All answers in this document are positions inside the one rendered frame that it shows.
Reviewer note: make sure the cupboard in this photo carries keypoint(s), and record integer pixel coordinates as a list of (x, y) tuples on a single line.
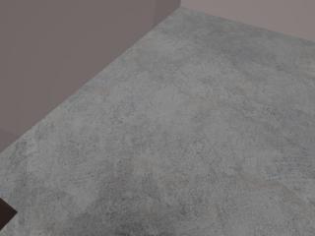
[(6, 213)]

